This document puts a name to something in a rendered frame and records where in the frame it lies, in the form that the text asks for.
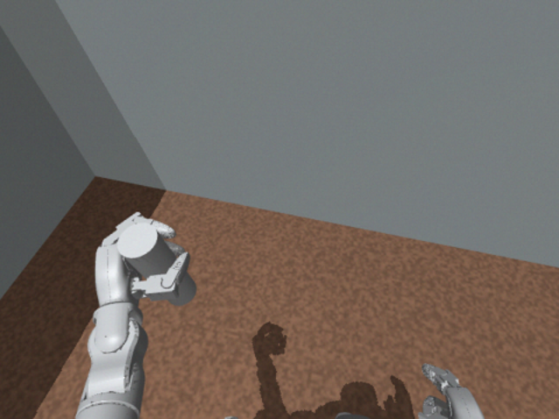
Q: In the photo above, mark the left robot hand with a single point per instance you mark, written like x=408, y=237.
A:
x=117, y=280

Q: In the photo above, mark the left robot arm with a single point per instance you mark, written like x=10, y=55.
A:
x=117, y=345

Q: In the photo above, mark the right robot hand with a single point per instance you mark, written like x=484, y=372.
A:
x=460, y=403

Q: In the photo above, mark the can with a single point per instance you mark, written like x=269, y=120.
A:
x=144, y=248

